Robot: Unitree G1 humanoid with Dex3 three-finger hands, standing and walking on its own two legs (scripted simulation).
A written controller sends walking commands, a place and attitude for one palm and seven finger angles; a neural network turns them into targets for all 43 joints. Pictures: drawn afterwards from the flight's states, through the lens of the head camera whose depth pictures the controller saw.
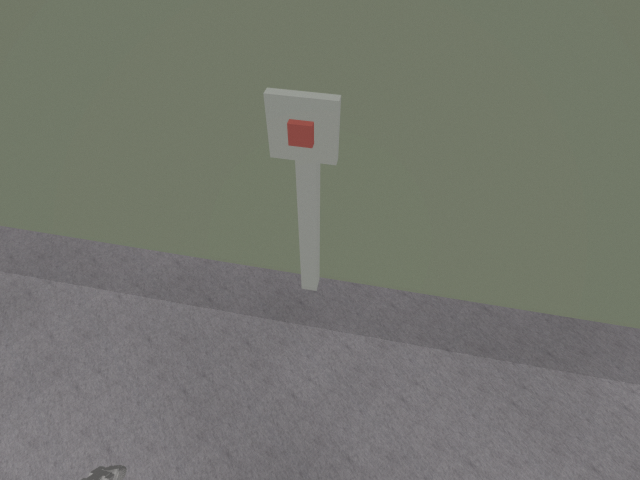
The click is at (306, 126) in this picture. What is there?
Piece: button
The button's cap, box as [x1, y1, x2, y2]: [287, 119, 313, 147]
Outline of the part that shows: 289,119 287,123 288,144 312,147 313,122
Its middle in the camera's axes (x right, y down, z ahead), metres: -0.05 -0.26 +0.95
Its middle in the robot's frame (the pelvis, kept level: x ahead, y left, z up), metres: +0.88 +0.09 -0.05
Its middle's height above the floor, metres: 0.72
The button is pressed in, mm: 0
